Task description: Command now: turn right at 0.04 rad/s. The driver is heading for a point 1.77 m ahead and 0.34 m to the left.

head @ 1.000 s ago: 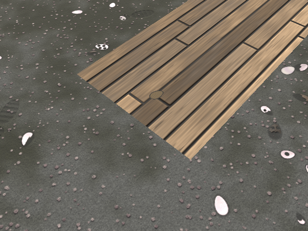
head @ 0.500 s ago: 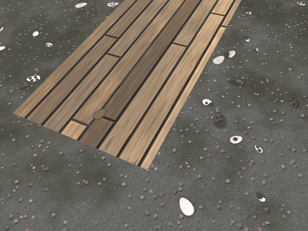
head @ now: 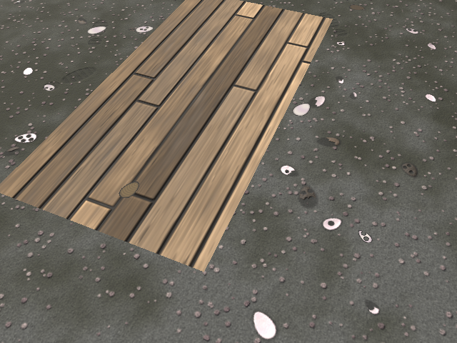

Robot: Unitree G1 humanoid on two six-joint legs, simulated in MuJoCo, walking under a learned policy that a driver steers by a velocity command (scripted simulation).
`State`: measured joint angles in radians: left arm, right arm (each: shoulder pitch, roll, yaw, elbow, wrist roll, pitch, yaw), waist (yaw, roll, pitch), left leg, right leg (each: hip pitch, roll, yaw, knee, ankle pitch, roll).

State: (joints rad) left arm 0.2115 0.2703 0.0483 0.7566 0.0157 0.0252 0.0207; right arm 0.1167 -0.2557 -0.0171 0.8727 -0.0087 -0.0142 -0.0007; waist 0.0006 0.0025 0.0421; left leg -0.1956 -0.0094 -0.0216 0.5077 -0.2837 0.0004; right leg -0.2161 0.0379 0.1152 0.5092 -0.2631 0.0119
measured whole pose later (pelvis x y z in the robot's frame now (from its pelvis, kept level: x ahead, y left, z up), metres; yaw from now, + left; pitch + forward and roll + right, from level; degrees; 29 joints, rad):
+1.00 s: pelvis +0.00 +0.01 +0.00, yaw +1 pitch -2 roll +0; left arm 0.23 0.22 0.02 1.07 0.00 0.00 0.05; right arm 0.22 -0.23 0.00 1.08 0.00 -0.01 -0.03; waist -0.01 0.00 0.04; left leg -0.18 -0.03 -0.02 0.48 -0.27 0.02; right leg -0.19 0.02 0.11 0.47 -0.25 0.03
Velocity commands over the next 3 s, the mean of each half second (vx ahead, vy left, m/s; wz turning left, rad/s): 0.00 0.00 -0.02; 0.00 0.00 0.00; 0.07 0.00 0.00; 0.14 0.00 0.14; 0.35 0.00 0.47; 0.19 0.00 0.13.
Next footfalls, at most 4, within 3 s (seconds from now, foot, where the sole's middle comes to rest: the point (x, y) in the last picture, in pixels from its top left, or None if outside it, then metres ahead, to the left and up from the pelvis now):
2.02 left None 0.21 0.07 -0.77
2.54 right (260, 329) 0.55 -0.06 -0.77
2.92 left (175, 342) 0.51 0.19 -0.77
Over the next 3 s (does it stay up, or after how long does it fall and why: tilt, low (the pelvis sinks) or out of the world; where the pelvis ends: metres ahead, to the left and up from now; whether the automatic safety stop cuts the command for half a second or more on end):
stays up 0.49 0.04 0.00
